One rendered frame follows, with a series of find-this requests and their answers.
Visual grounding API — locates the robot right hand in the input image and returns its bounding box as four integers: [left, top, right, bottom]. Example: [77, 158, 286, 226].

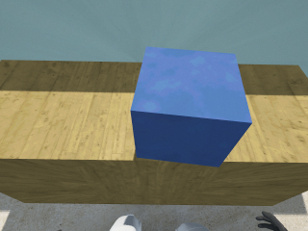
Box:
[256, 211, 288, 231]

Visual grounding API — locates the pedestal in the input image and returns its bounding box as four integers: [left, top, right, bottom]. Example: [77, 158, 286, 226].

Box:
[0, 60, 308, 206]

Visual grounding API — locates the carton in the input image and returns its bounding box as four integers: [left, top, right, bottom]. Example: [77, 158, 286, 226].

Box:
[130, 46, 252, 167]

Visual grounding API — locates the left robot thigh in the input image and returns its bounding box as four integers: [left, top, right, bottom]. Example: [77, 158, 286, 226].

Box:
[110, 216, 141, 231]

